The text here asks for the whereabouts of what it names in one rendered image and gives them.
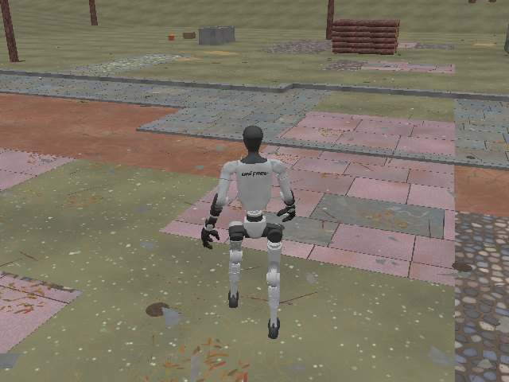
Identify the robot right hand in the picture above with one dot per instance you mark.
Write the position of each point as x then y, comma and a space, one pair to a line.
289, 217

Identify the robot left forearm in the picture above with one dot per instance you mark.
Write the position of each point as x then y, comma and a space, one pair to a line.
213, 215

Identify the humanoid robot torso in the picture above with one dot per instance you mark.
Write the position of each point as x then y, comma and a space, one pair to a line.
254, 182

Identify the left robot thigh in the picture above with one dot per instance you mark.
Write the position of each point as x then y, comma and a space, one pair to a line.
236, 234

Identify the robot right upper arm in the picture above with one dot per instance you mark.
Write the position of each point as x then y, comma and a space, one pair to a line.
283, 180

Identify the robot left hand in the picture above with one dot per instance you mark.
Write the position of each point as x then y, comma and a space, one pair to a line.
205, 237

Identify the robot left upper arm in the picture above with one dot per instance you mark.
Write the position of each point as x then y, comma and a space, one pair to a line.
225, 180

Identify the robot right forearm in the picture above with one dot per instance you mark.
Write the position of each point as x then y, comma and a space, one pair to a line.
290, 205

